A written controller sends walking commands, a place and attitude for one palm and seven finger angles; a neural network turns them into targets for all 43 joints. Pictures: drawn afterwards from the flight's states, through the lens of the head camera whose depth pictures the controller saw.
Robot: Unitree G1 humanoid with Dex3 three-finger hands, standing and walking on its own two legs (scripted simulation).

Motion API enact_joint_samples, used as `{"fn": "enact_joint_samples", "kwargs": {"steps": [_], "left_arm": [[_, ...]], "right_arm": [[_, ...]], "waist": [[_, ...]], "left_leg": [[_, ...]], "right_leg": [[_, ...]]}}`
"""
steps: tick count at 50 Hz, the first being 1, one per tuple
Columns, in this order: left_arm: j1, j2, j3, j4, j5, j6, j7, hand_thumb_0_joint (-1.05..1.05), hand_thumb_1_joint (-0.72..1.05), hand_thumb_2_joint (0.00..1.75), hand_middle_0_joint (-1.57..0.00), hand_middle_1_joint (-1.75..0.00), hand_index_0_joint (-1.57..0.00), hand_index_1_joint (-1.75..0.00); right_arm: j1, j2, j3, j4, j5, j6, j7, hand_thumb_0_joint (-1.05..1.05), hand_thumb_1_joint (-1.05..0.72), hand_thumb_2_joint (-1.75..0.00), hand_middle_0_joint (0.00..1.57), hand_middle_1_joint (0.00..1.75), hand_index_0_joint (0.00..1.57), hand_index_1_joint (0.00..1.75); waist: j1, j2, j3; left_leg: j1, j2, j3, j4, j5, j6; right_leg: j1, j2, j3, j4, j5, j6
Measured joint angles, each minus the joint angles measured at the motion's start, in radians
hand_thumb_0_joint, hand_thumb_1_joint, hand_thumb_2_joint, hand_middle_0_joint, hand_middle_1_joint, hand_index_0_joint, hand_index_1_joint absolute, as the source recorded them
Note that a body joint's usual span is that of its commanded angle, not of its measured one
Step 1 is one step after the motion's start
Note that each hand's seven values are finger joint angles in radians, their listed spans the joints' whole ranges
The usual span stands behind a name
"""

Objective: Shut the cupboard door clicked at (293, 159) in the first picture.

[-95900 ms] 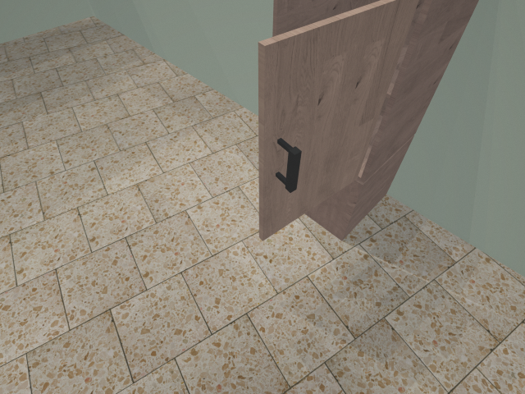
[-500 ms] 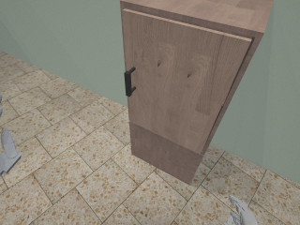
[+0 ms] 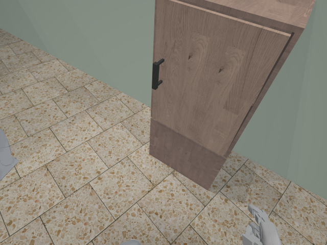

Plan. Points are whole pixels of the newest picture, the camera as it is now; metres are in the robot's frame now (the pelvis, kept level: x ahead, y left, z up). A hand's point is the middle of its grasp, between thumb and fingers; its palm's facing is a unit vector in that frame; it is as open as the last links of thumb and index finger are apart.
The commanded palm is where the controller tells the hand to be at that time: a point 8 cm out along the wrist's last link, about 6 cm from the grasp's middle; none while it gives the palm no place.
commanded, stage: step back with the hand held close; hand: left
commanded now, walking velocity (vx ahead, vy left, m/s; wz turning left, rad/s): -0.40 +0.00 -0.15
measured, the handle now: (158, 74) +0.76 +0.06 -0.01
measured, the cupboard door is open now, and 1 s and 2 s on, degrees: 0 0 0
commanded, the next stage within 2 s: stop stepping back and stand still in 0.14 s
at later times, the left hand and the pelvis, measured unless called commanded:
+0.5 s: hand out of the picture +0.14 +0.27 +0.19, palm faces +0.36 -0.84 -0.41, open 7.4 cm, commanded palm +0.09 +0.30 +0.19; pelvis -0.08 +0.02 -0.01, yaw -7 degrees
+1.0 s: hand out of the picture +0.10 +0.33 +0.18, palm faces +0.41 -0.84 -0.35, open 7.4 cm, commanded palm +0.03 +0.36 +0.19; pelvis -0.14 +0.08 +0.01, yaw -7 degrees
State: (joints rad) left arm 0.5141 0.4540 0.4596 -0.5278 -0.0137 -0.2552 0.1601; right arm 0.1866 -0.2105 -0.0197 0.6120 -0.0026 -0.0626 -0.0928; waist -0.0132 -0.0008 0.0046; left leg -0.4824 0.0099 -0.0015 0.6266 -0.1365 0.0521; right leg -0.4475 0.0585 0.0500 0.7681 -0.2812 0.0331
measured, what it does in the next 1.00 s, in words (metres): walks backwards: right foot, then right foot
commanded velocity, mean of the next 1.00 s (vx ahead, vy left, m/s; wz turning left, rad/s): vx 0.04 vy -0.06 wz -0.02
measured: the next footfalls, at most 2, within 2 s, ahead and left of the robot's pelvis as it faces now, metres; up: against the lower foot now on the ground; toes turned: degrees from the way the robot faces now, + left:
right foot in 0.22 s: -0.14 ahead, -0.13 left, +0.00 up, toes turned -5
right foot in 0.68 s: -0.12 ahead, -0.04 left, +0.00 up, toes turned -11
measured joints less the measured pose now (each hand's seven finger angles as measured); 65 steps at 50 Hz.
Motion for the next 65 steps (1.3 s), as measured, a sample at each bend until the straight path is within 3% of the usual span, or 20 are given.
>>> {"fn": "enact_joint_samples", "kwargs": {"steps": [2,4,7,11,15,20,23,26,30,33,34,36,39,42,45,51,56,59,61,65], "left_arm": [[-0.014,0.000,0.018,0.029,-0.002,0.006,-0.005,0.02,0.89,0.90,-0.22,-0.31,-0.22,-0.30],[-0.018,-0.011,0.025,0.038,-0.014,0.014,0.000,0.02,0.89,0.90,-0.22,-0.31,-0.21,-0.30],[-0.009,-0.044,0.013,0.025,-0.038,0.024,0.008,0.02,0.89,0.90,-0.21,-0.31,-0.21,-0.30],[-0.027,-0.045,-0.011,-0.007,-0.044,0.017,-0.004,0.02,0.90,0.90,-0.21,-0.30,-0.21,-0.30],[-0.073,-0.033,-0.069,-0.008,-0.043,0.019,-0.030,0.02,0.89,0.90,-0.21,-0.30,-0.21,-0.30],[0.072,0.041,-0.031,-0.026,-0.052,0.036,-0.036,0.02,0.89,0.90,-0.22,-0.31,-0.22,-0.30],[0.094,0.048,-0.014,0.009,-0.043,0.051,-0.021,0.01,0.89,0.90,-0.22,-0.31,-0.22,-0.30],[-0.004,0.014,-0.006,0.078,-0.036,0.063,-0.003,0.01,0.89,0.90,-0.22,-0.31,-0.22,-0.30],[-0.111,-0.043,0.005,0.132,-0.046,0.095,0.007,0.02,0.89,0.90,-0.21,-0.31,-0.21,-0.30],[-0.039,-0.032,-0.008,0.056,-0.056,0.106,-0.013,0.02,0.90,0.90,-0.21,-0.30,-0.21,-0.30],[0.008,-0.018,-0.009,0.010,-0.054,0.102,-0.020,0.02,0.90,0.90,-0.21,-0.30,-0.21,-0.30],[0.091,0.006,-0.019,-0.074,-0.048,0.095,-0.034,0.02,0.90,0.90,-0.21,-0.30,-0.21,-0.30],[0.127,0.021,-0.030,-0.076,-0.035,0.063,-0.025,0.02,0.89,0.90,-0.22,-0.31,-0.21,-0.30],[0.041,0.000,-0.026,0.031,-0.022,0.059,0.004,0.01,0.89,0.90,-0.22,-0.31,-0.22,-0.30],[-0.072,-0.052,-0.039,0.123,-0.021,0.090,0.034,0.01,0.89,0.90,-0.22,-0.31,-0.21,-0.30],[-0.053,-0.078,-0.052,0.124,-0.032,0.135,0.020,0.02,0.90,0.90,-0.21,-0.30,-0.20,-0.30],[0.041,-0.028,-0.052,0.013,-0.021,0.105,0.003,0.02,0.90,0.90,-0.21,-0.30,-0.21,-0.30],[0.039,-0.007,-0.032,0.021,-0.018,0.087,0.006,0.02,0.89,0.90,-0.21,-0.31,-0.21,-0.30],[-0.041,-0.022,-0.096,0.168,0.019,0.089,-0.037,0.01,0.89,0.90,-0.21,-0.30,-0.21,-0.30],[-0.218,-0.135,-0.284,0.650,0.042,0.227,-0.121,0.01,0.90,0.90,-0.20,-0.30,-0.20,-0.30]], "right_arm": [[0.001,0.017,-0.003,0.006,-0.004,-0.017,0.003,0.01,-0.90,-0.90,0.20,0.30,0.21,0.30],[0.003,0.033,0.002,0.015,-0.006,-0.035,0.014,0.01,-0.90,-0.90,0.20,0.30,0.21,0.30],[-0.008,0.052,0.021,0.029,-0.011,-0.061,0.029,0.01,-0.90,-0.90,0.20,0.30,0.21,0.30],[-0.065,0.072,0.051,0.025,-0.024,-0.074,0.039,0.01,-0.90,-0.90,0.20,0.30,0.21,0.30],[-0.085,0.064,0.046,0.040,-0.008,-0.054,0.028,0.01,-0.90,-0.90,0.20,0.30,0.21,0.30],[0.042,0.027,0.040,0.009,-0.001,-0.008,0.006,0.01,-0.90,-0.90,0.20,0.30,0.21,0.30],[0.129,-0.029,0.016,0.032,0.000,0.004,-0.013,0.01,-0.90,-0.90,0.20,0.30,0.21,0.30],[0.169,-0.065,-0.004,0.076,0.007,0.000,-0.031,0.01,-0.90,-0.90,0.20,0.30,0.21,0.30],[0.135,-0.029,-0.005,0.097,0.001,-0.030,-0.018,0.01,-0.90,-0.90,0.20,0.30,0.20,0.30],[0.120,0.020,0.014,0.049,-0.007,-0.051,0.019,0.01,-0.90,-0.90,0.20,0.30,0.20,0.30],[0.116,0.031,0.021,0.029,-0.007,-0.053,0.031,0.01,-0.90,-0.90,0.20,0.30,0.20,0.30],[0.109,0.044,0.029,0.026,-0.009,-0.045,0.046,0.01,-0.90,-0.90,0.20,0.30,0.20,0.30],[0.131,0.052,0.042,0.056,-0.013,-0.018,0.037,0.01,-0.90,-0.90,0.20,0.30,0.21,0.30],[0.141,0.038,0.048,0.070,-0.009,-0.018,0.017,0.01,-0.90,-0.90,0.20,0.30,0.21,0.30],[0.131,-0.004,0.041,0.056,-0.002,-0.037,0.000,0.01,-0.90,-0.90,0.20,0.30,0.21,0.30],[0.047,0.043,0.050,0.038,-0.002,-0.052,0.010,0.01,-0.90,-0.90,0.20,0.30,0.21,0.30],[0.063,0.072,0.075,-0.004,-0.006,-0.058,0.030,0.01,-0.90,-0.90,0.20,0.30,0.21,0.30],[0.064,0.058,0.070,-0.005,-0.007,-0.042,0.031,0.01,-0.90,-0.90,0.20,0.30,0.21,0.30],[0.059,0.024,0.039,0.047,-0.006,-0.041,0.063,0.01,-0.90,-0.90,0.20,0.30,0.21,0.30],[0.039,-0.049,0.010,0.135,-0.015,0.045,0.083,0.01,-0.90,-0.90,0.20,0.30,0.21,0.30]], "waist": [[0.003,0.022,-0.014],[0.017,0.029,-0.037],[0.045,0.019,-0.065],[0.072,-0.025,-0.052],[0.031,0.026,-0.001],[-0.042,0.007,-0.062],[-0.040,0.017,-0.108],[-0.035,0.014,-0.100],[-0.051,-0.005,-0.038],[-0.063,-0.024,-0.017],[-0.061,-0.035,-0.016],[-0.042,-0.052,-0.029],[0.007,-0.065,-0.095],[0.040,-0.055,-0.132],[0.034,-0.003,-0.126],[-0.006,-0.039,-0.050],[-0.007,-0.036,-0.031],[-0.002,-0.010,-0.027],[0.002,0.026,-0.047],[0.001,0.073,-0.053]], "left_leg": [[-0.005,0.021,-0.013,-0.027,0.005,0.005],[-0.011,0.042,-0.007,-0.074,0.044,0.001],[-0.020,0.062,0.022,-0.154,0.106,-0.011],[-0.066,0.077,0.094,-0.195,0.173,-0.022],[-0.057,0.113,0.071,-0.197,0.198,-0.036],[-0.056,0.052,0.019,-0.061,-0.034,-0.068],[-0.039,0.020,-0.006,0.037,-0.109,-0.070],[-0.033,0.000,-0.006,0.047,-0.028,-0.036],[0.000,-0.015,0.002,-0.089,0.089,-0.043],[0.018,-0.019,0.029,-0.196,0.041,-0.082],[-0.010,-0.025,0.047,-0.159,-0.047,-0.094],[-0.091,-0.045,0.041,0.114,-0.154,-0.102],[-0.098,-0.036,0.038,0.356,-0.189,-0.088],[0.034,0.009,0.052,0.205,-0.224,-0.058],[0.184,0.049,0.043,-0.045,-0.210,-0.029],[0.220,0.016,0.075,-0.092,-0.120,-0.048],[0.227,0.053,0.073,-0.103,-0.120,-0.070],[0.192,0.072,0.063,-0.028,-0.172,-0.072],[0.139,0.060,0.047,0.057,-0.204,-0.069],[0.122,0.022,0.044,0.093,-0.254,-0.061]], "right_leg": [[0.021,0.038,-0.010,0.132,-0.066,-0.003],[0.083,0.046,-0.035,0.146,-0.134,-0.009],[0.211,0.025,-0.060,-0.025,-0.190,-0.022],[0.333,-0.020,-0.033,-0.340,-0.093,-0.045],[0.318,0.023,-0.039,-0.296,-0.097,-0.027],[0.343,-0.006,-0.030,-0.230,-0.139,-0.031],[0.364,-0.023,-0.027,-0.202,-0.169,-0.021],[0.358,-0.040,-0.036,-0.139,-0.210,-0.014],[0.271,0.009,-0.028,-0.014,-0.282,-0.047],[0.276,0.051,-0.094,-0.129,-0.286,-0.077],[0.276,0.047,-0.094,-0.187,-0.238,-0.100],[0.244,0.022,-0.089,-0.198,-0.070,-0.128],[0.235,-0.010,-0.078,-0.235,-0.042,-0.119],[0.229,-0.047,-0.099,-0.265,-0.020,-0.100],[0.194,-0.057,-0.132,-0.203,-0.040,-0.066],[0.092,-0.056,-0.075,0.018,-0.117,-0.034],[0.153,-0.039,-0.133,-0.176,-0.053,-0.035],[0.170,-0.023,-0.144,-0.223,0.016,-0.085],[0.143,-0.031,-0.162,-0.188,-0.005,-0.099],[0.119,-0.074,-0.180,-0.107,-0.062,-0.091]]}}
